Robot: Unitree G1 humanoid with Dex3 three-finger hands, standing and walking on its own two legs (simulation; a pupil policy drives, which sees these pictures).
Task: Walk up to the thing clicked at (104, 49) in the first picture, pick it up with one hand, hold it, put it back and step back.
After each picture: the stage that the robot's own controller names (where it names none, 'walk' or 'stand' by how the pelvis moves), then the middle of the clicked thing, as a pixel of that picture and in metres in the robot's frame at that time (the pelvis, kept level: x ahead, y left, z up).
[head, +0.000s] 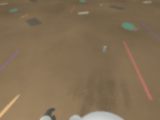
stand; (104, 48) +1.59 -0.27 -0.72
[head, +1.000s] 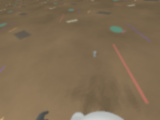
walk; (94, 54) +1.48 +0.08 -0.69
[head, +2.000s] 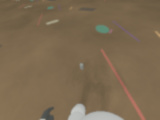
walk; (81, 66) +0.97 +0.28 -0.72
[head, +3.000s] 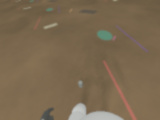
walk; (80, 84) +0.61 +0.24 -0.72
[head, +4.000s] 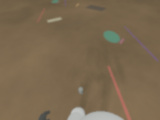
stand; (80, 90) +0.46 +0.17 -0.70
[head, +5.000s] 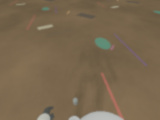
stand; (75, 101) +0.37 +0.19 -0.72
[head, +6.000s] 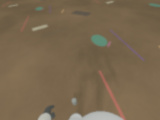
stand; (74, 101) +0.34 +0.22 -0.71
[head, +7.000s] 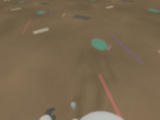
stand; (73, 105) +0.32 +0.23 -0.72
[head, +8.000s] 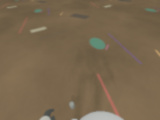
stand; (72, 105) +0.31 +0.24 -0.72
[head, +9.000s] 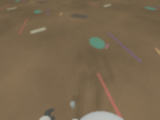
stand; (72, 104) +0.32 +0.24 -0.73
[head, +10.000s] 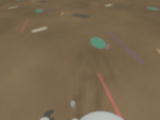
stand; (73, 104) +0.32 +0.23 -0.73
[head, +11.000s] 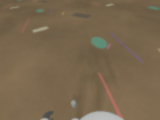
stand; (73, 103) +0.33 +0.23 -0.73
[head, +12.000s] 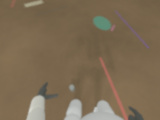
go down; (72, 88) +0.37 +0.21 -0.63
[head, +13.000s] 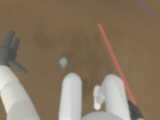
go down; (63, 63) +0.44 +0.22 -0.31
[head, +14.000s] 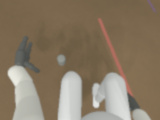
close in; (61, 60) +0.45 +0.22 -0.29
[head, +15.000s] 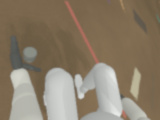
close in; (29, 55) +0.44 +0.25 -0.23
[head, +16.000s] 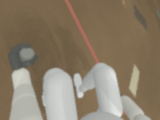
close; (27, 55) +0.42 +0.26 -0.23
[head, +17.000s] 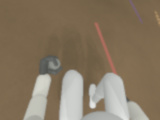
lift; (53, 65) +0.35 +0.26 -0.13
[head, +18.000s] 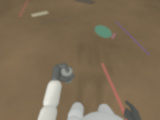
lift; (67, 75) +0.32 +0.18 +0.03
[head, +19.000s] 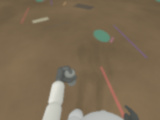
hold; (70, 77) +0.32 +0.16 +0.00
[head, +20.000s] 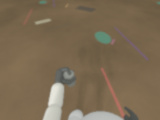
hold; (70, 78) +0.32 +0.17 +0.00
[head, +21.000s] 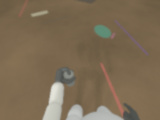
crouch; (69, 78) +0.32 +0.17 -0.04
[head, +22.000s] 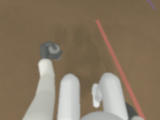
lower; (55, 52) +0.47 +0.22 -0.10
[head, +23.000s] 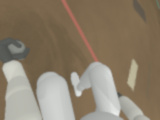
lower; (18, 51) +0.46 +0.26 -0.24
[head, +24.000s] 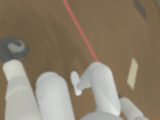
lower; (18, 50) +0.46 +0.27 -0.24
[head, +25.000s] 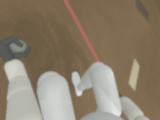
lower; (19, 49) +0.46 +0.27 -0.24
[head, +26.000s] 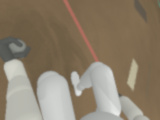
lower; (19, 49) +0.46 +0.27 -0.24
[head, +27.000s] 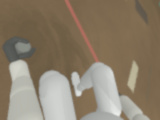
draw back; (23, 50) +0.45 +0.26 -0.24
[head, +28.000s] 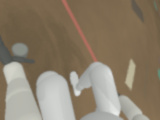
withdraw; (20, 52) +0.45 +0.26 -0.25
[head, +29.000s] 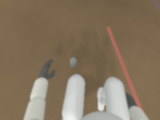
walk; (73, 62) +0.47 +0.18 -0.35
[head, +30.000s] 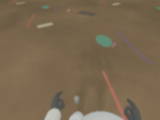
stand; (76, 99) +0.38 +0.17 -0.66
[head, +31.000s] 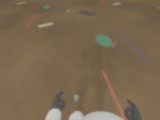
stand; (76, 98) +0.40 +0.18 -0.67
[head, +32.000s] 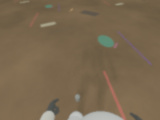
stand; (77, 98) +0.39 +0.17 -0.69
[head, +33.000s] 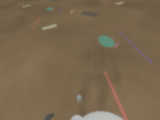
walk; (79, 98) +0.40 +0.18 -0.72
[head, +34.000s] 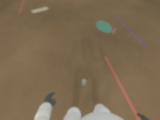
walk; (83, 82) +0.52 +0.08 -0.70
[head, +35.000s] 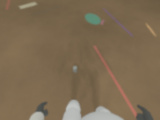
walk; (75, 69) +0.68 +0.25 -0.70
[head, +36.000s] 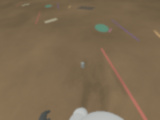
stand; (82, 65) +0.98 +0.26 -0.70
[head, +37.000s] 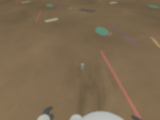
stand; (82, 66) +1.00 +0.20 -0.72
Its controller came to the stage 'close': yes
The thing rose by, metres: 0.72
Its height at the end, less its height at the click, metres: +0.00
